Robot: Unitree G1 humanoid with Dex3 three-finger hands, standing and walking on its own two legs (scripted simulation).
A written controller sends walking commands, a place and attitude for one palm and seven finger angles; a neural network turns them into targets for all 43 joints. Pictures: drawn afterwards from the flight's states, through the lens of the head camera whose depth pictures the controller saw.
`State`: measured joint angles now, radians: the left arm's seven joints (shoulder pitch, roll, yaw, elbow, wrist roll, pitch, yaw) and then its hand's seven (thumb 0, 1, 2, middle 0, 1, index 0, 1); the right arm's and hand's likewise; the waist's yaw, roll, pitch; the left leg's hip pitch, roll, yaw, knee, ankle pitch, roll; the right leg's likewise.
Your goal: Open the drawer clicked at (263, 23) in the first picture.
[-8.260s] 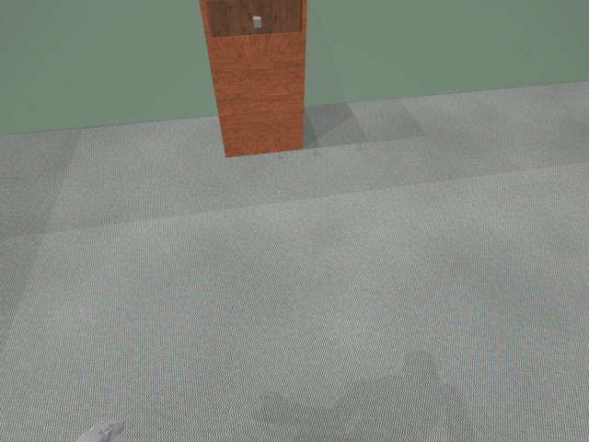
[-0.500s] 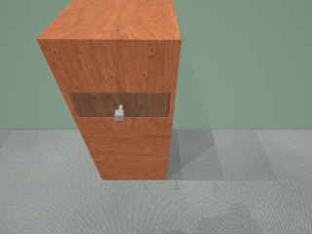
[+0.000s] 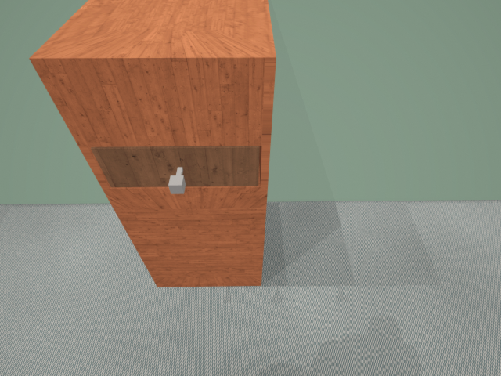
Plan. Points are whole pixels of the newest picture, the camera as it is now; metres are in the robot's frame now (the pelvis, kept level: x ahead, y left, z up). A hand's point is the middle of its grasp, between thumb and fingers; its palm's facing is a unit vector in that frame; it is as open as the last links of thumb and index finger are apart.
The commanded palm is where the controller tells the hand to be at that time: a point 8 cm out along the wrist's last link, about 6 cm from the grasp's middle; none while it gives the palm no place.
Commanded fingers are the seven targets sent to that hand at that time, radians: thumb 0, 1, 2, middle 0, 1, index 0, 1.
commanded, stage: come to a stop and stand still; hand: left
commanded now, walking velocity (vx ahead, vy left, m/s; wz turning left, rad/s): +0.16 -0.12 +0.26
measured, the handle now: (178, 179) +0.54 +0.20 -0.06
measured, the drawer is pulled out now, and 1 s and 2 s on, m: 0.00 0.00 0.00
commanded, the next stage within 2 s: look again from close up in 1.98 s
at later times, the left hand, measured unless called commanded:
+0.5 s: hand out of the picture +0.04 +0.16 -0.17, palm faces +0.10 -0.97 -0.21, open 7.3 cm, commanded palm none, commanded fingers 0.00 0.90 0.90 -0.20 -0.30 -0.20 -0.30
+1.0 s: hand out of the picture +0.04 +0.12 -0.16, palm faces +0.05 -0.97 -0.22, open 7.3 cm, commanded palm none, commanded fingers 0.00 0.90 0.90 -0.20 -0.30 -0.20 -0.30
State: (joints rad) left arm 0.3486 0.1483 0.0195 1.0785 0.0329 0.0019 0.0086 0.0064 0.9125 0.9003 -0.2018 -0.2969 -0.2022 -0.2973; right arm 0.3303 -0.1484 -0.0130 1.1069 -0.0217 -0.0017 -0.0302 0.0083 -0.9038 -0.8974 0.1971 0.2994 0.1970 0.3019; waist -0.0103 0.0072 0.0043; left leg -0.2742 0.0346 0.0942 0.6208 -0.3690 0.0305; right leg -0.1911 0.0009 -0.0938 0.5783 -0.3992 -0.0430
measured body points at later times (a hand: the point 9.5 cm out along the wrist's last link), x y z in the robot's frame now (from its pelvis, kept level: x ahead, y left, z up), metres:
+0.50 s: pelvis +0.03 -0.01 +0.00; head +0.06 -0.01 +0.45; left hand +0.04 +0.22 -0.15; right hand +0.15 -0.22 -0.14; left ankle +0.09 +0.09 -0.73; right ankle +0.01 -0.14 -0.69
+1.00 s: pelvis +0.01 -0.06 +0.01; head +0.01 -0.07 +0.46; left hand +0.04 +0.17 -0.14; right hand +0.00 -0.28 -0.16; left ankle +0.06 +0.05 -0.73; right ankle +0.03 -0.16 -0.73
